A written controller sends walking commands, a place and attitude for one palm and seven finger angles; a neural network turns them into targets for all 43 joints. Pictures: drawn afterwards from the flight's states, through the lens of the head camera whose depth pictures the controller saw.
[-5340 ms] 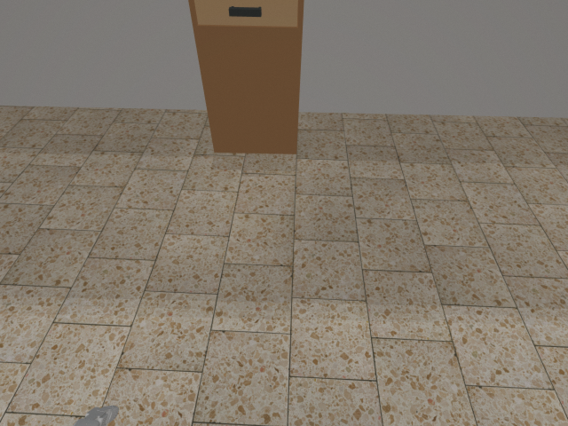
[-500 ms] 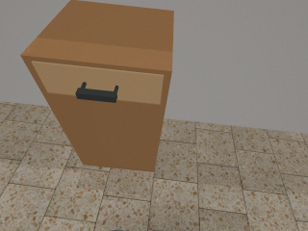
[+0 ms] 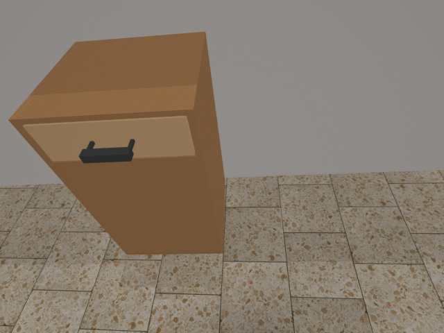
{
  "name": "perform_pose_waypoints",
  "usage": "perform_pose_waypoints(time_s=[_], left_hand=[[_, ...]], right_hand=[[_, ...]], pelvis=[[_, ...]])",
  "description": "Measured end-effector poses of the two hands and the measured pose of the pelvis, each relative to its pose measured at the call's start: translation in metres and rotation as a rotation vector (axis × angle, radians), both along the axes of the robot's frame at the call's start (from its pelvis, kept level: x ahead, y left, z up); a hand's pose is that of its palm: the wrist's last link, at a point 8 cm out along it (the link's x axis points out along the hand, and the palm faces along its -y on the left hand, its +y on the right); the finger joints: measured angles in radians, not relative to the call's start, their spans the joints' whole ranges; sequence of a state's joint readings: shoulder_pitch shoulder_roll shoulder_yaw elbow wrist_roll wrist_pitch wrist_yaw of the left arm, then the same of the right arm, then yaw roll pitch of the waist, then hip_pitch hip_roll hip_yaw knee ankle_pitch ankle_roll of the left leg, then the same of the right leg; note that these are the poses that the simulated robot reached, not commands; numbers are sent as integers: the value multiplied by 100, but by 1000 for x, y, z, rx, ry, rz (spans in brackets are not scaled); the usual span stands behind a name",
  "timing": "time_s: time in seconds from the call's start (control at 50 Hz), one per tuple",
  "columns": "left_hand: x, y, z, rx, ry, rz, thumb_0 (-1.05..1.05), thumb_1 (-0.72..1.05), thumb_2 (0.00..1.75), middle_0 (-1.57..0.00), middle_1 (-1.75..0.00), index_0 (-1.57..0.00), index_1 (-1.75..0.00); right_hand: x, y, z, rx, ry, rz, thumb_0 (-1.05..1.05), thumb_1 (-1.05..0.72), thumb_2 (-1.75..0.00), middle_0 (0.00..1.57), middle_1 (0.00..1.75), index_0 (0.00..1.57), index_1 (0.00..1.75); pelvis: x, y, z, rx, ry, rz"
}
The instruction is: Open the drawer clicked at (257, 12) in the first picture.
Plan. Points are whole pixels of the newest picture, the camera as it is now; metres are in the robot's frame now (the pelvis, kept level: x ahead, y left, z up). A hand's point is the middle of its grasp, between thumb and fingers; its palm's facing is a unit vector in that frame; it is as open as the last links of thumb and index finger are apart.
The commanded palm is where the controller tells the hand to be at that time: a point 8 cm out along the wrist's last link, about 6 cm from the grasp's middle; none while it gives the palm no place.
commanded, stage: come to a stop and stand still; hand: left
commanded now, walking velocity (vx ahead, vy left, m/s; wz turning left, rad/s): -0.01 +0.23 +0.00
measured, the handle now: (109, 149) +0.56 +0.34 -0.01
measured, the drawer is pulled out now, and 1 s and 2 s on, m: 0.00 0.00 0.00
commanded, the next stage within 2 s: look again from close up in 0.92 s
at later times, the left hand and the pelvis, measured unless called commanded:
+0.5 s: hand out of the picture -0.03 +0.26 -0.19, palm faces +0.11 -0.97 -0.22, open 7.4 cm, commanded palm none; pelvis -0.01 +0.07 -0.01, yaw +1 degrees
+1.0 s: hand out of the picture +0.04 +0.26 -0.18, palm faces +0.02 -0.98 -0.20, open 7.3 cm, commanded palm none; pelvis +0.01 +0.08 -0.01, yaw +0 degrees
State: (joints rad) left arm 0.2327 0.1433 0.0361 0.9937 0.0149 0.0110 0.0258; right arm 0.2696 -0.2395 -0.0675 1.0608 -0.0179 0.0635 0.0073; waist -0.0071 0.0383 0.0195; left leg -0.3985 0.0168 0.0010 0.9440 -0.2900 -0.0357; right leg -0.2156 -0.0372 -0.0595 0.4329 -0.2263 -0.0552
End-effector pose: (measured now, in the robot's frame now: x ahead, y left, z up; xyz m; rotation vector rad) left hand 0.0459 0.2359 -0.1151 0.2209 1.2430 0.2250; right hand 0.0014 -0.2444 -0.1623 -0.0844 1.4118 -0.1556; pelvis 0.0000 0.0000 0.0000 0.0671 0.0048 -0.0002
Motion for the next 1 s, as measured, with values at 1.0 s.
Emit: perform_pose_waypoints(time_s=[1.0], left_hand=[[-16,72,-37,-90,117,5,0,92,90,-20,-29,-19,-29]], right_hand=[[-16,111,10,-31,56,13,1,-92,-90,20,30,19,30]], pelvis=[[13,82,-6,-69,-20,-5]])
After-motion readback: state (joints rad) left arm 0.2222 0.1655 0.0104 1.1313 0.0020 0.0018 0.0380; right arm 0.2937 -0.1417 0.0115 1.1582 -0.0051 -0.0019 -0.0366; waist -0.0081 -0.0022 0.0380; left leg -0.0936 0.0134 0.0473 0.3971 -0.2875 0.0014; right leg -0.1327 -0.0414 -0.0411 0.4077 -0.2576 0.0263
